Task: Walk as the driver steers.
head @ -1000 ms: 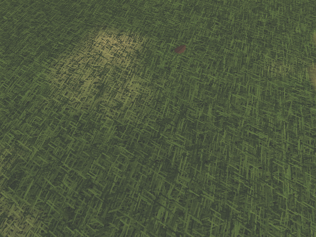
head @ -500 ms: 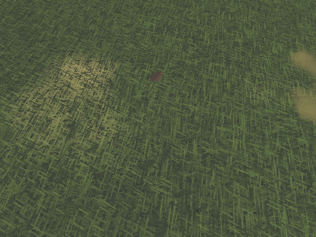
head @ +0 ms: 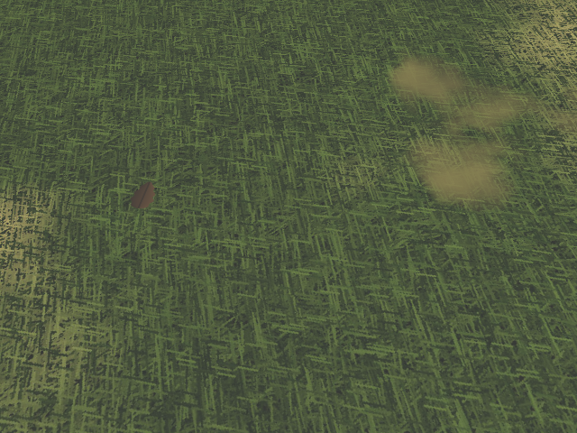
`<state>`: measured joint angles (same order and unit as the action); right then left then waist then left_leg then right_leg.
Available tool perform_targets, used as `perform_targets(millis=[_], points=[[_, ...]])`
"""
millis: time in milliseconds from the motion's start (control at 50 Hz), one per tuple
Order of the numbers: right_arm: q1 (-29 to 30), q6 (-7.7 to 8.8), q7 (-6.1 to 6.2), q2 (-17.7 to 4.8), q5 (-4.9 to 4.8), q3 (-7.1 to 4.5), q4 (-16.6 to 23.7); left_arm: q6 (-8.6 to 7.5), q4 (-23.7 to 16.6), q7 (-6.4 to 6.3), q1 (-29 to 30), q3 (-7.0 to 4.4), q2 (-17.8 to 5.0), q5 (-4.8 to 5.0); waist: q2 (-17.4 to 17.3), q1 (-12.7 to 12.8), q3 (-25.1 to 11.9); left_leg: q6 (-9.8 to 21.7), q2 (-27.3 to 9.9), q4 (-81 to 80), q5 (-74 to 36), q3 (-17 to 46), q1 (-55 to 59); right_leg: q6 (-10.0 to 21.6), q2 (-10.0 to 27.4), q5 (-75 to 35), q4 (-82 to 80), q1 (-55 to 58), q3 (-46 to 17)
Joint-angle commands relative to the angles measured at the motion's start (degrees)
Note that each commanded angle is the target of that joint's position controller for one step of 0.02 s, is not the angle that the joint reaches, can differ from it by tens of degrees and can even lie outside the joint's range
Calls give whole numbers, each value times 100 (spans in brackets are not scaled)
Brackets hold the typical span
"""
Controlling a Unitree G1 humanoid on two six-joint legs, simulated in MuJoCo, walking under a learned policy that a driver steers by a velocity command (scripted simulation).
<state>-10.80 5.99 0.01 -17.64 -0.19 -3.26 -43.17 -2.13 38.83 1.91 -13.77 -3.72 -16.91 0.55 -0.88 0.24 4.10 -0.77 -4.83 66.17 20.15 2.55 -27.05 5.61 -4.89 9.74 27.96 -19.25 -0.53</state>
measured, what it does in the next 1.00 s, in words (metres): walks ahead, turning right: left foot, then right foot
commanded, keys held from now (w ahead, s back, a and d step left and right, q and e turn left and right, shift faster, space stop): w+e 0.36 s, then e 0.60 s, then w+e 0.04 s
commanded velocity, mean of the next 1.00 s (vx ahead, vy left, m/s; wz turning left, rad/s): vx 0.29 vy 0.00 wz -0.60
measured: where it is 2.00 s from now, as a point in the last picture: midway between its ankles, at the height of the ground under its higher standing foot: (441, 359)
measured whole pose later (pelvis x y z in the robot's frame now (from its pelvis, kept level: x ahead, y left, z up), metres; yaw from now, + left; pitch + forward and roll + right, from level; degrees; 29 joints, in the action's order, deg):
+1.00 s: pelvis +0.38 -0.02 +0.00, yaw -35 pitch +3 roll +1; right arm -3.6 0.0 0.5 -18.5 0.2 -3.2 -43.3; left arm 1.6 32.6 -0.4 -9.5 -4.3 -17.9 0.2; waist -1.1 0.7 4.5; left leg -3.7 -0.7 57.7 25.6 2.5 -28.8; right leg 3.4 -3.7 6.4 26.6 -22.5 -4.0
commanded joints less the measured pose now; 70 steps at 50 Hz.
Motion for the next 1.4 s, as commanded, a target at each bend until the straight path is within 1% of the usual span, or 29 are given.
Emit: perform_targets(millis=[20, 120, 200, 300, 320, 340, 360, 380, 420, 480, 540, 640, 740, 780, 800, 820, 840, 860, 900, 960, 1040, 1120, 1160, 1180, 1200, 1220, 1240, 1280, 1400], points=[[-196, -9, 25, -607, 104, -177, 342, -151, -464, -98, 127, -209, -774, -31, 384, -150, -709, -150, -194, -462, -490, 140, -762, 1142, 1431, -1153, -1511, 910, -1897], [798, -42, 2, -289, 95, -44, 601, -123, -256, -253, -290, -259, -928, 41, 470, 181, -398, -378, 132, -2471, -2081, 88, -645, 833, 1045, -825, -1513, 531, -1401], [1395, 45, -110, -351, -15, -33, 770, -70, -74, -290, -642, -288, -984, 93, 560, 403, -291, -320, 383, -3435, -2555, 156, -220, 693, 1145, -291, -1304, 615, -1718], [811, 160, -152, -669, -38, -193, 656, 21, -36, -319, -581, -281, -858, 79, 842, -1, -438, 62, 458, -3994, -1681, 178, 673, 441, 1257, -440, -378, 1092, -2365], [263, 186, -111, -816, 15, -278, 535, 21, -67, -304, -572, -207, -651, 56, 759, -269, -801, 249, 317, -4114, -1640, 209, 1590, 266, 961, -620, 282, 918, -2181], [-545, 195, -61, -1106, 102, -355, 467, 10, -155, -283, -662, -70, -290, -33, 103, -568, -1610, 588, -630, -4038, -1235, 1120, 3034, 50, 576, 158, 1874, 266, -1692], [-992, 113, -85, -1555, 157, -462, 272, -45, -348, -281, -1422, 21, -12, 149, -1832, -208, -2192, 1527, -1850, -4654, 170, 3859, 4669, -334, -182, 2465, 3704, -1787, -959], [-781, 86, -115, -1025, 36, -352, 364, -42, -208, -315, -1343, -86, -655, 199, -1312, -301, -1765, 1503, -1946, -4902, 787, 4290, 4400, -460, 261, 2371, 4474, -2474, -1095], [-150, 4, -70, -525, 113, -184, 505, 52, -305, -350, -440, -220, -980, 72, -335, -312, -780, 1168, -1471, -4787, -1625, 2303, 3064, -639, 596, 1590, 4587, -2243, -859], [155, -30, -46, -354, 123, -128, 380, 203, -382, -321, -468, -248, -685, 60, -601, 12, -571, 1065, -961, -4814, -4038, 763, 2080, -782, 845, 1389, 3980, -1592, -580], [237, -82, 16, -654, 90, -227, 228, 317, -569, -307, -235, -153, -371, 60, -643, 30, -600, 1289, -1043, -5045, -4619, 219, 2024, -907, 881, 995, 3236, -1652, -323], [420, -283, 114, -818, -8, -263, 126, 322, -731, -132, 250, -123, -335, 26, -493, -105, -753, 1170, -970, -5099, -4172, -639, 2091, -785, 887, -390, 1763, -1018, -25], [324, -393, 63, -1062, -188, -345, 7, 387, -995, 27, 610, -238, -549, 19, -494, -139, -618, 978, -1167, -4465, -3982, -787, 2474, -442, 725, 61, 793, -698, 222], [389, -426, 70, -998, -256, -338, 9, 383, -895, 10, 101, -356, -715, -4, -336, 185, -833, 690, -913, -3392, -4274, -1073, 2324, -160, 410, -415, -76, 211, 416], [76, -409, 51, -845, -156, -294, -29, 373, -805, -96, -397, -507, -1132, -21, 277, 350, -1168, 298, -500, -2253, -3463, -1268, 1633, 155, 636, -2221, -395, 1361, -147], [-175, -387, -1, -385, 225, -123, 191, 382, -908, -241, -471, -605, -1794, -55, 1929, 32, -1552, -202, 297, -298, 1172, -1364, -357, 1097, 2190, -5121, 19, 2891, -2251], [-104, -375, -48, -539, 190, -89, 220, 297, -1075, -194, -398, -487, -1527, -146, 1558, 252, -2498, -267, 653, 775, 2106, -93, -883, 1941, 2804, -3955, -345, 3044, -3441], [308, -408, -59, -828, 0, -175, 240, 227, -1078, -137, -191, -409, -1235, -100, 835, 362, -2095, -222, 434, 925, 1699, 195, -1064, 1677, 2485, -3460, -497, 2665, -2885], [469, -485, 39, -737, 30, -165, 236, 202, -1004, -167, 247, -331, -978, 45, 339, 106, -1342, -199, 192, 217, 980, 210, -1064, 1053, 1919, -2372, -627, 1773, -2170], [320, -583, 80, -646, 42, -148, 207, 294, -1072, -258, 631, -337, -1030, -74, 675, -161, -1153, -320, 377, -712, 508, 69, -267, 910, 1523, -2034, -834, 802, -1864], [433, -559, 25, -496, 14, -83, 269, 307, -1026, -349, 545, -370, -1102, 12, 904, -34, -1209, -302, 525, -1978, 74, 29, 282, 851, 1269, 1260, -1243, 327, -2153], [401, -396, -70, -571, -43, -131, 333, 302, -953, -314, 431, -354, -1106, 31, 1016, -52, -980, -74, 660, -2886, 40, -33, 913, 693, 1215, 2252, -1227, -80, -2540], [-83, -312, -89, -514, -58, -167, 180, 335, -951, -321, 536, -303, -979, 61, 882, -376, -836, 133, 614, -3844, -482, -105, 1879, 414, 932, 2645, -941, -696, -2481], [-602, -291, -51, -694, -23, -239, 41, 332, -981, -332, 608, -234, -744, 54, 569, -596, -804, 339, 116, -4294, -215, 309, 2665, 96, 606, 2803, -245, -1430, -2160], [-1074, -296, 3, -1134, 95, -326, -37, 314, -1043, -331, 521, -104, -233, 73, -619, -604, -907, 765, -1231, -4942, 1270, 1884, 3220, -323, -97, 2674, 1708, -2322, -1021], [-824, -247, -57, -1472, 268, -404, 16, 205, -1339, -303, 713, -154, -519, 90, -1274, -427, -285, 1377, -1970, -5663, 2574, 3627, 2518, -352, 66, 2158, 2627, -3220, -908], [-325, -196, -5, -1152, 196, -333, 201, 165, -1241, -281, 641, -243, -841, 82, -1065, -241, 52, 1361, -1832, -5718, 2640, 3334, 2320, -385, 355, 1625, 3162, -3335, -1051], [-44, -179, 87, -726, 36, -216, 284, 177, -923, -251, 248, -313, -910, 26, -840, -84, 8, 922, -1290, -5656, 1586, 2151, 2448, -545, 476, 913, 3537, -3243, -871], [-764, -119, 123, -671, 118, -183, 77, 109, -992, -146, 677, -169, -423, 74, -553, -452, 47, 889, -961, -5796, -693, 256, 2549, -799, 746, -316, 3409, -3081, -468]])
